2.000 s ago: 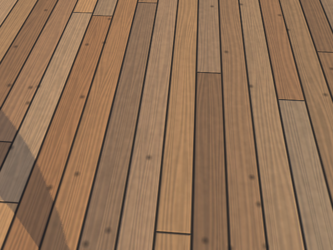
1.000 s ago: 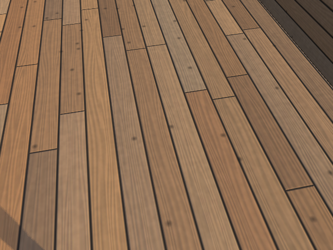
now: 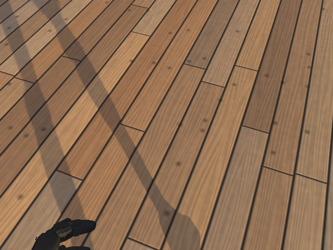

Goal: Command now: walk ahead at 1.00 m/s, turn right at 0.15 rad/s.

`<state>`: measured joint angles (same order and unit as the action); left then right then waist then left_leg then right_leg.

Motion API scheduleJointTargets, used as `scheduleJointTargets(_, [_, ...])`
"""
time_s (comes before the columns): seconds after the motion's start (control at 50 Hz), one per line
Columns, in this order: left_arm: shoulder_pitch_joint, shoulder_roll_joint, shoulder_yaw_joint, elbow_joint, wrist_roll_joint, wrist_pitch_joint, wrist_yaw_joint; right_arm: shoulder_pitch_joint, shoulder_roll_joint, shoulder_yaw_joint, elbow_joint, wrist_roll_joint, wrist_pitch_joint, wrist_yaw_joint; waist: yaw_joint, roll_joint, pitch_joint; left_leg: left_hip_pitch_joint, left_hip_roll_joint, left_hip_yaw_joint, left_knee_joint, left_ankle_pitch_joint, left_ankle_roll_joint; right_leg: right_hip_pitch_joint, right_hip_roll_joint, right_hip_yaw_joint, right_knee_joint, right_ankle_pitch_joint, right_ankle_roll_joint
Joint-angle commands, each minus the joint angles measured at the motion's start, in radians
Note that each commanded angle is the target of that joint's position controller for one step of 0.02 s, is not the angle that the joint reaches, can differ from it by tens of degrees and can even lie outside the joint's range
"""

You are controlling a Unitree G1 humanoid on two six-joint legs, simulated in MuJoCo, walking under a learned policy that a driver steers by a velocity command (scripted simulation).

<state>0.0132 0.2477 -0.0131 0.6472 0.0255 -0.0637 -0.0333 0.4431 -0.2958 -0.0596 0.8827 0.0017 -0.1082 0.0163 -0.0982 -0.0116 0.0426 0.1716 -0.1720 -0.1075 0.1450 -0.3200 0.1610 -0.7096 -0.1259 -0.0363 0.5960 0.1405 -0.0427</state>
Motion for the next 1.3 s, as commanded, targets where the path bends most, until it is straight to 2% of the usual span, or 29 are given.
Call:
scheduleJointTargets(0.02, [-0.060,0.106,0.034,-0.047,-0.005,-0.013,-0.001,0.039,-0.171,-0.034,-0.016,-0.017,-0.016,-0.017,0.022,0.062,-0.001,-0.046,0.264,0.040,0.008,1.026,-0.016,0.218,0.118,-0.099,-0.074,-0.013,-0.067])
scheduleJointTargets(0.06, [0.113,0.163,0.061,0.002,-0.014,-0.009,0.005,0.009,-0.207,-0.040,-0.015,-0.052,0.004,-0.040,0.132,0.132,-0.106,0.033,0.313,0.085,0.239,1.352,-0.047,0.356,0.199,-0.096,-0.042,-0.172,-0.097])
scheduleJointTargets(0.1, [0.544,0.226,0.102,0.136,-0.015,0.007,0.021,-0.122,-0.215,-0.043,-0.051,-0.075,0.030,-0.055,0.360,0.111,-0.239,-0.170,0.286,0.163,0.811,1.277,-0.067,0.744,0.186,-0.043,-0.039,-0.310,-0.147])
scheduleJointTargets(0.12, [0.615,0.332,0.138,0.160,0.007,0.016,0.029,-0.074,-0.089,-0.012,-0.103,-0.039,0.019,-0.036,0.295,-0.167,-0.299,-0.628,0.132,0.163,1.318,0.513,-0.132,1.061,-0.034,0.385,-0.009,-0.529,-0.306])
scheduleJointTargets(0.14, [0.528,0.292,0.131,0.165,-0.004,0.025,0.014,-0.051,-0.063,0.010,-0.130,-0.034,-0.010,-0.016,0.210,-0.257,-0.352,-0.899,0.028,0.052,1.444,-0.107,-0.138,1.135,-0.147,0.894,-0.271,-0.628,-0.387])
scheduleJointTargets(0.18, [0.396,0.194,0.118,0.143,-0.012,0.020,0.008,-0.205,-0.105,0.026,-0.175,-0.044,-0.033,-0.015,0.177,0.027,-0.141,-0.944,0.174,-0.021,1.313,0.051,-0.115,0.876,-0.120,0.735,-0.349,-0.635,-0.334])
scheduleJointTargets(0.2, [0.392,0.167,0.111,0.155,-0.011,0.017,0.012,-0.243,-0.096,0.032,-0.191,-0.055,-0.031,-0.012,0.147,0.082,-0.070,-0.899,0.205,-0.008,1.224,0.055,-0.118,0.731,-0.074,0.648,-0.368,-0.558,-0.302])
scheduleJointTargets(0.26, [0.391,0.161,0.099,0.179,-0.020,-0.005,0.022,-0.252,-0.064,0.053,-0.238,-0.085,0.020,-0.001,0.063,0.031,0.022,-0.832,0.252,0.020,1.051,-0.003,-0.169,0.474,0.030,0.510,-0.420,-0.463,-0.284])
scheduleJointTargets(0.34, [0.398,0.195,0.118,0.159,-0.025,-0.022,0.017,-0.483,-0.041,0.084,-0.337,-0.055,0.027,0.019,0.114,-0.007,0.096,-0.693,0.247,0.109,0.639,0.263,-0.218,0.268,0.118,0.402,-0.511,-0.305,-0.244])
scheduleJointTargets(0.44, [0.486,0.223,0.138,0.174,-0.042,-0.018,0.018,-0.565,-0.051,0.081,-0.369,-0.036,0.020,0.010,0.190,-0.037,0.014,-0.588,0.187,0.109,0.401,0.434,-0.189,0.515,0.095,0.420,-0.401,0.081,-0.164])
scheduleJointTargets(0.5, [0.457,0.284,0.150,0.167,-0.028,-0.015,0.029,-0.349,-0.135,0.040,-0.314,-0.033,0.008,-0.019,0.077,-0.034,-0.161,-0.295,0.134,0.105,0.340,0.234,-0.157,0.608,0.106,0.408,-0.055,0.398,-0.102])
scheduleJointTargets(0.52, [0.403,0.284,0.151,0.152,-0.025,-0.023,0.024,-0.156,-0.178,0.018,-0.272,-0.037,0.001,-0.037,-0.032,-0.030,-0.257,-0.054,0.210,0.047,0.367,0.165,-0.135,0.483,0.144,0.393,0.182,0.295,-0.085])
scheduleJointTargets(0.54, [0.376,0.164,0.118,0.117,-0.018,-0.036,0.026,0.083,-0.255,-0.014,-0.240,-0.062,0.002,-0.061,-0.108,0.099,-0.415,0.190,0.454,-0.176,0.377,-0.186,-0.103,0.334,0.189,0.309,0.511,-0.144,-0.095])
scheduleJointTargets(0.56, [0.488,0.074,0.084,0.050,-0.071,-0.030,0.025,0.002,-0.325,-0.032,-0.241,-0.076,0.010,-0.052,0.017,0.459,-0.561,0.353,0.702,-0.758,0.177,-0.393,0.015,0.051,0.268,0.194,0.787,-0.643,-0.062])
scheduleJointTargets(0.58, [0.413,0.153,0.087,0.087,-0.040,-0.007,0.037,-0.092,-0.219,-0.029,-0.261,-0.069,0.023,-0.045,0.010,0.248,-0.395,0.224,0.636,-0.704,0.143,-0.496,0.010,-0.078,0.157,0.156,0.833,-0.538,-0.076])
scheduleJointTargets(0.62, [0.264,0.163,0.094,0.078,-0.010,0.011,0.017,-0.140,-0.090,0.003,-0.232,-0.067,0.023,-0.038,0.008,0.039,-0.148,-0.029,0.541,-0.358,0.139,-0.127,-0.021,-0.074,0.093,0.121,0.752,-0.433,-0.062])
scheduleJointTargets(0.7, [0.154,0.074,0.070,-0.005,0.009,0.063,-0.025,-0.070,-0.040,0.013,-0.124,-0.027,-0.008,-0.021,0.075,0.104,-0.028,-0.182,0.478,-0.043,0.081,0.231,-0.072,-0.111,0.019,0.102,0.708,-0.437,-0.051])
scheduleJointTargets(0.84, [-0.060,0.087,0.036,-0.118,0.006,0.066,-0.073,-0.109,-0.115,-0.002,-0.081,-0.024,-0.030,-0.020,0.119,0.046,0.093,-0.314,0.364,0.367,-0.042,0.656,-0.135,0.103,0.082,-0.100,0.241,-0.114,-0.091])
scheduleJointTargets(0.88, [-0.029,0.111,0.042,-0.098,0.004,0.061,-0.067,-0.047,-0.171,-0.014,-0.075,-0.024,-0.018,-0.028,0.139,0.072,0.042,-0.202,0.374,0.392,0.091,1.142,-0.149,0.210,0.167,-0.170,0.190,-0.155,-0.125])
scheduleJointTargets(0.92, [0.173,0.166,0.067,-0.041,0.003,0.054,-0.051,-0.067,-0.239,-0.032,-0.092,-0.029,0.015,-0.042,0.263,0.119,-0.085,-0.172,0.422,0.377,0.398,1.391,-0.148,0.439,0.227,-0.158,0.180,-0.254,-0.164])
scheduleJointTargets(0.94, [0.379,0.208,0.092,0.021,0.004,0.051,-0.035,-0.110,-0.253,-0.036,-0.114,-0.032,0.031,-0.043,0.355,0.123,-0.173,-0.259,0.440,0.352,0.660,1.363,-0.135,0.670,0.242,-0.109,0.151,-0.290,-0.199])
scheduleJointTargets(0.96, [0.503,0.253,0.124,0.081,-0.002,0.051,-0.009,-0.117,-0.227,-0.035,-0.121,-0.042,0.041,-0.034,0.378,0.035,-0.216,-0.461,0.367,0.346,1.011,0.843,-0.145,0.913,0.227,-0.015,0.082,-0.340,-0.228])
scheduleJointTargets(0.98, [0.417,0.344,0.147,0.072,-0.024,0.066,0.015,-0.113,-0.079,0.002,-0.164,-0.061,0.038,-0.017,0.259,-0.213,-0.139,-0.763,0.185,0.334,1.428,-0.154,-0.174,0.956,0.052,0.291,0.061,-0.246,-0.273])
scheduleJointTargets(1.0, [0.389,0.420,0.161,0.013,0.007,0.080,0.014,-0.088,-0.122,0.003,-0.287,-0.033,0.018,-0.018,0.213,-0.224,-0.368,-1.030,0.138,0.101,1.587,-0.191,-0.194,1.203,-0.107,0.779,-0.161,-0.411,-0.465])
scheduleJointTargets(1.02, [0.400,0.371,0.160,0.009,0.000,0.081,0.026,-0.188,-0.156,0.008,-0.298,-0.042,-0.006,-0.018,0.238,-0.034,-0.294,-1.087,0.202,0.022,1.499,-0.097,-0.188,1.117,-0.125,0.853,-0.307,-0.540,-0.425])
scheduleJointTargets(1.06, [0.322,0.254,0.125,0.046,0.003,0.050,0.044,-0.168,-0.128,0.024,-0.255,-0.045,-0.004,-0.023,0.119,0.116,-0.069,-0.969,0.290,0.049,1.296,-0.018,-0.183,0.760,-0.087,0.657,-0.345,-0.410,-0.342])
scheduleJointTargets(1.12, [0.299,0.166,0.083,0.074,-0.004,-0.011,0.042,-0.109,-0.081,0.037,-0.220,-0.062,0.058,-0.008,0.039,0.106,-0.005,-0.775,0.350,0.055,1.115,-0.074,-0.205,0.443,-0.026,0.442,-0.385,-0.204,-0.306])
scheduleJointTargets(1.22, [0.353,0.164,0.084,0.121,-0.019,-0.062,0.010,-0.356,-0.023,0.056,-0.278,-0.012,0.058,0.029,0.125,0.047,0.076,-0.737,0.321,0.162,0.637,0.398,-0.119,0.452,0.102,0.101,-0.523,0.035,-0.158])
scheduleJointTargets(1.3, [0.402,0.201,0.084,0.161,-0.013,-0.078,0.024,-0.404,-0.036,0.045,-0.269,0.001,0.048,0.042,0.142,0.014,0.060,-0.690,0.216,0.202,0.459,0.546,-0.050,0.701,0.027,-0.005,-0.570,0.362,-0.083])
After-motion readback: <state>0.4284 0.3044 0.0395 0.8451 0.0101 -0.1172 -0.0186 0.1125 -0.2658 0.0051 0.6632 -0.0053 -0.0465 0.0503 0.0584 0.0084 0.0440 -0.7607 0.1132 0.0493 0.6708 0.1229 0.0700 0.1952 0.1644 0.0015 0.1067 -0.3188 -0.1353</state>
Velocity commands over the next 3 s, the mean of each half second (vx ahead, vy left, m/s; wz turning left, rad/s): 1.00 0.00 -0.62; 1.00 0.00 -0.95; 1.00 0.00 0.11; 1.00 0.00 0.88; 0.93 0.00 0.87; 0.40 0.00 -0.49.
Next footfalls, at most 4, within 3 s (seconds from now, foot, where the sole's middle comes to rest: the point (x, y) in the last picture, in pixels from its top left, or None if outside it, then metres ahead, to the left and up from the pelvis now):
0.10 right None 0.32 -0.12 -0.76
0.52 left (161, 179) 0.76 -0.02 -0.76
0.96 right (238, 131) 0.99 -0.43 -0.76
1.42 left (267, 75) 1.38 -0.69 -0.76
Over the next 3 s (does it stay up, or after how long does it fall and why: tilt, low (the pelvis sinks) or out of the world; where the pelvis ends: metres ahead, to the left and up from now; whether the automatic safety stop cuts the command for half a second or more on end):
stays up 2.38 -1.04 0.01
